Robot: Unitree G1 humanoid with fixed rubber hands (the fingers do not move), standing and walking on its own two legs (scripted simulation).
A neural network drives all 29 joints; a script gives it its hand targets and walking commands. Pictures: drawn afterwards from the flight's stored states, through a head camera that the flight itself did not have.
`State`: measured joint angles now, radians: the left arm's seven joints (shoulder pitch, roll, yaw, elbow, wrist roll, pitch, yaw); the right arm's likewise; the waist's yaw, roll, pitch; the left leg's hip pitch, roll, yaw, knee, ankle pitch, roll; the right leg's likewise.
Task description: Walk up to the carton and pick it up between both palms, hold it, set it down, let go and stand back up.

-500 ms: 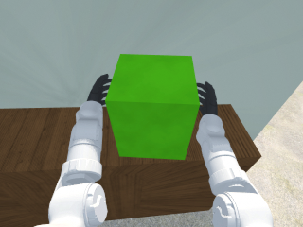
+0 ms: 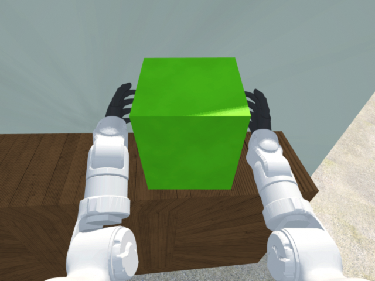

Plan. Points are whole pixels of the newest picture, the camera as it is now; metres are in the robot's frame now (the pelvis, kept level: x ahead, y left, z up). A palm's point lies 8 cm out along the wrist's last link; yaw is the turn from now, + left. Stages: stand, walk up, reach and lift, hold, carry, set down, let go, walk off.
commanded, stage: reach and lift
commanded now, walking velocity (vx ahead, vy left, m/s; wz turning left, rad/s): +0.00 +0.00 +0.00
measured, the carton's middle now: (189, 126) +0.44 -0.02 +0.12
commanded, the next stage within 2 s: hold in 1.34 s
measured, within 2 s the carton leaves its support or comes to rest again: neither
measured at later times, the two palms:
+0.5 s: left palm (118, 113) +0.38 +0.13 +0.20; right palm (267, 118) +0.38 -0.17 +0.20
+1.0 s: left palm (113, 111) +0.38 +0.14 +0.21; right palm (265, 112) +0.38 -0.16 +0.21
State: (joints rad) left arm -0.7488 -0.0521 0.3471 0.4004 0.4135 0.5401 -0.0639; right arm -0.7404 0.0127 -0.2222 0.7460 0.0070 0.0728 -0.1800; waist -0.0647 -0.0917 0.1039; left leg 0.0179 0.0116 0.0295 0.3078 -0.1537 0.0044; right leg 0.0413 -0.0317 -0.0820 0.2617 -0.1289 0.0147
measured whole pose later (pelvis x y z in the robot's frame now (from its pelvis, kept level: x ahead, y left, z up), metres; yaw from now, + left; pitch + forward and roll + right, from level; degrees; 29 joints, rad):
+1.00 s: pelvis +0.00 -0.02 +0.00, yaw +1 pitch -12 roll -1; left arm -0.72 -0.04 0.34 0.14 0.46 0.74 -0.09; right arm -0.78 -0.01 -0.08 0.60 0.11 0.20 -0.23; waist -0.10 -0.09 0.13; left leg 0.06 0.03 0.00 0.31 -0.16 -0.02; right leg 0.10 -0.01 -0.11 0.27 -0.14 -0.01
